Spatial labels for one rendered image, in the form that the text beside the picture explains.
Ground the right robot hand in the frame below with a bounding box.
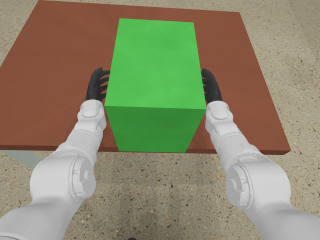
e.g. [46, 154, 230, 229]
[201, 68, 223, 104]

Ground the table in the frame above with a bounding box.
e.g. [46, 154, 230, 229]
[0, 0, 291, 170]

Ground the right robot upper arm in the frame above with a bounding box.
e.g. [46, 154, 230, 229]
[225, 161, 320, 240]

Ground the robot left forearm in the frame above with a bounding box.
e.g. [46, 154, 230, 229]
[29, 99, 107, 198]

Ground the robot right forearm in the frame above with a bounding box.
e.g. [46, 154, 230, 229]
[205, 100, 291, 198]

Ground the carton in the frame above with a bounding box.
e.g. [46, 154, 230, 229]
[104, 18, 207, 153]

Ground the left robot hand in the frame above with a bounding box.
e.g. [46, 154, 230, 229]
[85, 67, 110, 102]

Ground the left robot upper arm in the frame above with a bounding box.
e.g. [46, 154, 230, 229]
[0, 155, 96, 240]

